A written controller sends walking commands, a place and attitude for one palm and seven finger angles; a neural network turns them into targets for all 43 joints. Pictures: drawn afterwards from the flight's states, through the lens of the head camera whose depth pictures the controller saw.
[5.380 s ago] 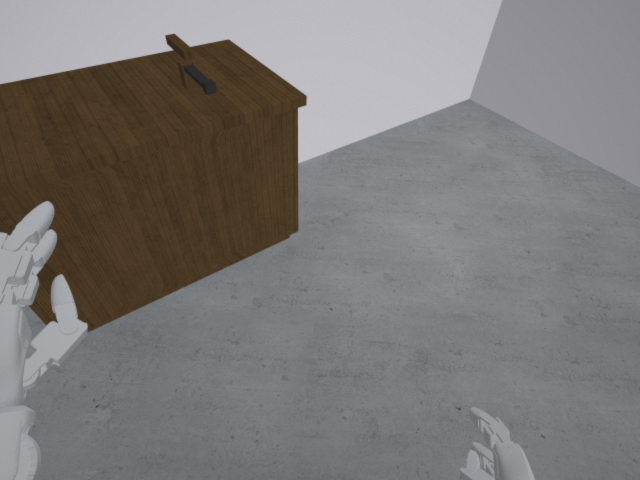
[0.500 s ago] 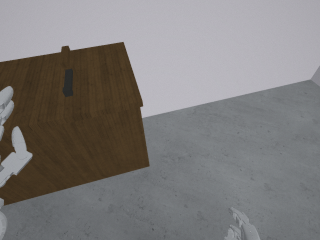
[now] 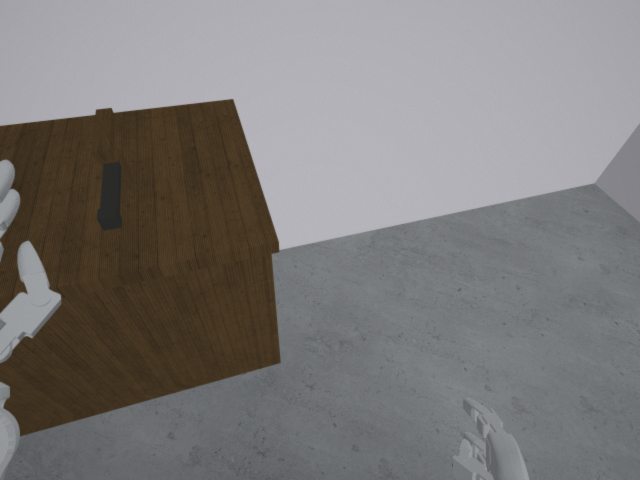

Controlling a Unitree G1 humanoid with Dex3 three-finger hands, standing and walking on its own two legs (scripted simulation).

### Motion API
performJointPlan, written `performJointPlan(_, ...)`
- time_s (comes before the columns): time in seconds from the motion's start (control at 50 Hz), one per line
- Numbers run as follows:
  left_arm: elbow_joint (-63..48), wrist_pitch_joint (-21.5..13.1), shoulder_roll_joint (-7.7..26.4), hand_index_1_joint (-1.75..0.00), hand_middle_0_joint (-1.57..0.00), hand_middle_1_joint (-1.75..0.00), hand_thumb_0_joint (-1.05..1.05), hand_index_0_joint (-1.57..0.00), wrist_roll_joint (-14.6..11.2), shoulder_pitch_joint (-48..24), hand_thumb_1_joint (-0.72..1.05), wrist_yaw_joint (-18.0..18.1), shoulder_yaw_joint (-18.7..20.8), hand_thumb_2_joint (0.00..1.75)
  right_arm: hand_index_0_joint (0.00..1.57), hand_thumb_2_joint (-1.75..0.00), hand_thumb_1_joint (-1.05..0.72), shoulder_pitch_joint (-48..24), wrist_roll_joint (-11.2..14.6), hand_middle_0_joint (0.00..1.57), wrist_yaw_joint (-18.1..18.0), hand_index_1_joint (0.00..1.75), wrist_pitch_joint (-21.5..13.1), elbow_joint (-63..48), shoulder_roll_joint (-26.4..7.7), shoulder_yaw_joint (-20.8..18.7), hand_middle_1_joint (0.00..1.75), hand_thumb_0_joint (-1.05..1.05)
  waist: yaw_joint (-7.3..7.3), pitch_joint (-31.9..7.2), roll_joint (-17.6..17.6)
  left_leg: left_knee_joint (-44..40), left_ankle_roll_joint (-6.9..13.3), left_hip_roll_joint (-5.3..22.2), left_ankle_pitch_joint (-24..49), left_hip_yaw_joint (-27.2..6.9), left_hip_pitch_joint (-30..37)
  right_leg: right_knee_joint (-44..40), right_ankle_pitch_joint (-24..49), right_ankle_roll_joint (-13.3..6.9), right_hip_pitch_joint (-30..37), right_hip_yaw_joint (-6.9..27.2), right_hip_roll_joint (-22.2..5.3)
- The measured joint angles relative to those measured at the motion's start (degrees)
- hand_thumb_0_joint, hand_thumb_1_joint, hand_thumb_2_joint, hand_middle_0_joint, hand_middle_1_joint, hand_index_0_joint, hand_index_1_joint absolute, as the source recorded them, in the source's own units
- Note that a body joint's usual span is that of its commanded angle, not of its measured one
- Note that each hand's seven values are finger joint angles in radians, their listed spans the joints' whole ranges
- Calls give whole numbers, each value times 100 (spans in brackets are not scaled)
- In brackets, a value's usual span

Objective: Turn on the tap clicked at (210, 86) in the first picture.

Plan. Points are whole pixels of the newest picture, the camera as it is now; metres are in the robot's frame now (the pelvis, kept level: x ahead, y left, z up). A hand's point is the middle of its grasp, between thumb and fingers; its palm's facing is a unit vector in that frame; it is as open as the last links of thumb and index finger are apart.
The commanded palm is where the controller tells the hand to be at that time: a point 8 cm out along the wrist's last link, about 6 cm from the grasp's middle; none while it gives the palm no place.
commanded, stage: take the last steps up to it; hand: left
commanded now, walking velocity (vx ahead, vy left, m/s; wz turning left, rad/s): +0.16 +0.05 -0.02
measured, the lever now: (109, 218) +0.49 +0.38 +0.00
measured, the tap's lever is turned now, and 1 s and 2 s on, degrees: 0 0 0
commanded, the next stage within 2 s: come to a stop and stand still in 0.18 s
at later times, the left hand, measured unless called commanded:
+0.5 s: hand (134, 262) +0.28 +0.21 +0.17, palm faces +0.34 -0.83 -0.44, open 7.4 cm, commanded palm +0.22 +0.26 +0.18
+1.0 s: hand (103, 300) +0.23 +0.21 +0.17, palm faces +0.34 -0.84 -0.41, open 7.4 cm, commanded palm +0.18 +0.26 +0.18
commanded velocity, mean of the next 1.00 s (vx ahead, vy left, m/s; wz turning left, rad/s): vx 0.03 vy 0.00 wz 0.00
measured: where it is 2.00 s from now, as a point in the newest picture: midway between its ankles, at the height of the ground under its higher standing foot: outside the picture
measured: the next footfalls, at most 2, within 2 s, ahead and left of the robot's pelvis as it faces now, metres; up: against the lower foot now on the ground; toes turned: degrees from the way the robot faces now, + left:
right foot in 0.22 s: +0.10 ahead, -0.12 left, +0.00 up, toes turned -8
left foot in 0.58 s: +0.14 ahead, +0.10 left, +0.00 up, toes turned +4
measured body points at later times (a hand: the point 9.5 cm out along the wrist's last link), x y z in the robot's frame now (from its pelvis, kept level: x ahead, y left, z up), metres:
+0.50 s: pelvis +0.06 -0.02 +0.01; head +0.10 -0.03 +0.45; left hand +0.26 +0.25 +0.19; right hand +0.23 -0.28 -0.08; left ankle +0.08 +0.11 -0.70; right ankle +0.06 -0.11 -0.73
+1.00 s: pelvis +0.01 -0.02 +0.01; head +0.03 -0.02 +0.46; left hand +0.21 +0.26 +0.20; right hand +0.19 -0.21 -0.08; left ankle +0.10 +0.10 -0.73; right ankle -0.02 -0.11 -0.73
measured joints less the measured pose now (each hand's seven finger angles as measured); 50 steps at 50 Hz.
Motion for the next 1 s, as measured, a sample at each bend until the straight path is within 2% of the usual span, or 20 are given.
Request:
performJointPlan(0.04,-130,52,-53,-30,-21,-30,1,-21,-3,99,89,-37,-57,89,20,-90,-91,15,0,20,75,30,-62,5,138,121,30,1,10,10,41,-166,-16,30,45,-4,88,-170,297,39,-183,-45,-51)
performJointPlan(0.1,-436,28,-90,-30,-21,-30,1,-21,-4,393,90,-89,-165,90,20,-90,-91,73,-24,20,135,30,-156,1,248,247,30,1,38,35,108,-319,-68,55,58,-9,185,-897,622,87,-184,-142,-103)
performJointPlan(0.2,-501,11,88,-30,-21,-30,1,-21,13,653,89,-86,-106,89,20,-90,-90,152,-34,21,91,30,-166,52,232,307,30,1,141,41,211,-109,-222,102,-171,-29,218,-2468,957,102,410,-395,26)
performJointPlan(0.22,-439,16,127,-30,-21,-30,1,-21,24,631,89,-72,-64,89,20,-90,-90,158,-29,21,76,30,-146,61,197,295,30,1,160,28,219,75,-262,107,-292,-36,169,-2770,1205,5,561,-413,56)
performJointPlan(0.24,-341,21,77,-30,-21,-30,1,-21,44,561,89,-65,-71,89,20,-90,-90,130,-25,21,63,30,-110,98,112,263,30,1,170,33,333,311,-239,181,-443,-82,99,-2754,1344,-176,577,-456,123)
performJointPlan(0.28,-152,70,-59,-30,-21,-30,1,-21,44,384,89,-60,-140,89,20,-90,-90,43,-20,21,40,30,-33,245,-61,178,30,1,160,29,421,1191,-250,107,-1027,-301,-201,-2573,1231,-376,558,-504,131)
performJointPlan(0.32,15,92,-204,-30,-21,-30,1,-21,14,246,89,-73,-213,89,20,-90,-91,-21,-11,21,51,30,17,368,-223,90,30,1,157,31,365,2227,-319,-61,-1139,-458,-554,-2617,1150,-413,635,-486,69)
performJointPlan(0.36,105,89,-302,-30,-21,-30,1,-21,10,269,89,-69,-219,89,20,-90,-91,-89,-5,21,44,30,77,388,-364,46,30,1,115,53,271,2662,-390,-137,-1061,-497,-745,-2789,1210,-378,746,-426,26)
performJointPlan(0.4,118,60,-323,-30,-21,-30,1,-21,18,391,89,-54,-218,89,20,-90,-91,-151,-8,20,9,30,107,310,-464,2,30,2,23,101,181,2467,-423,-147,-934,-491,-775,-2959,1284,-358,852,-385,-5)
performJointPlan(0.48,-150,50,-216,-30,-21,-30,1,-21,26,615,89,-38,-257,89,20,-90,-91,-206,-15,20,-76,30,101,23,-595,-113,30,1,-96,250,49,1461,-427,-116,-633,-440,-616,-3101,1333,-305,971,-373,-22)
performJointPlan(0.54,-510,44,-97,-30,-21,-30,1,-21,19,741,89,-24,-240,89,19,-90,-91,-206,-24,20,-101,30,107,-159,-645,-179,30,1,-88,325,8,680,-405,-134,-300,-437,-381,-3018,1284,-241,965,-367,12)
performJointPlan(0.58,-730,32,-15,-30,-21,-30,1,-21,1,799,89,-6,-198,89,19,-90,-91,-177,-28,20,-113,30,123,-248,-661,-200,30,1,-85,324,48,76,-329,-126,252,-446,-104,-2843,1181,-173,938,-388,64)
performJointPlan(0.62,-784,33,127,-30,-21,-30,1,-22,-17,706,89,6,-128,89,19,-90,-91,-169,-18,20,-131,30,149,-223,-507,-216,30,1,-13,310,-133,1,-94,-221,91,-356,-20,-2607,1060,-84,858,-266,-21)
performJointPlan(0.64,-755,22,187,-30,-21,-30,1,-22,-22,645,89,3,-83,89,19,-90,-91,-149,-17,20,-121,30,147,-223,-409,-196,30,1,46,280,-216,-17,-36,-252,58,-306,-13,-2401,762,-50,773,-124,-12)
performJointPlan(0.68,-637,0,229,-30,-21,-30,1,-21,-6,525,89,-10,0,89,19,-90,-91,-126,-77,20,-83,30,87,-204,-227,-105,30,1,94,230,-249,-153,8,-237,125,-296,3,-1809,213,-14,575,55,97)
performJointPlan(0.74,-520,59,138,-30,-21,-30,1,-21,0,307,89,-6,-11,89,19,-90,-91,-84,-107,20,36,30,-52,-158,-25,60,30,1,130,198,-110,-448,-1,-143,365,-393,44,-1486,251,22,505,93,242)
performJointPlan(0.8,-580,146,-6,-30,-21,-30,1,-21,-44,273,89,-29,-97,89,20,-90,-91,-65,-108,20,163,30,-152,-108,135,216,30,1,169,145,2,-684,-13,-54,557,-405,67,-1683,351,68,593,104,303)
performJointPlan(0.9,-522,316,-70,-30,-21,-30,1,-21,-110,434,90,-110,-280,90,20,-90,-90,-44,-123,21,221,30,-178,-74,269,375,30,1,119,22,93,-977,-69,-1,846,-397,23,-2348,353,89,916,74,351)
performJointPlan(0.96,-424,443,-3,-30,-21,-30,1,-21,-122,510,90,-117,-290,90,20,-90,-90,-24,-118,21,200,30,-133,-102,240,395,30,1,96,-32,80,-1027,-138,-31,977,-367,-69,-3150,589,26,1289,-29,349)
performJointPlan(1.0,-360,488,22,-30,-21,-30,1,-21,-115,524,89,-106,-270,89,20,-90,-90,-43,-101,21,180,30,-70,-117,157,363,30,1,74,-22,111,-819,-198,-27,882,-361,-220,-3582,1140,-139,1440,-69,370)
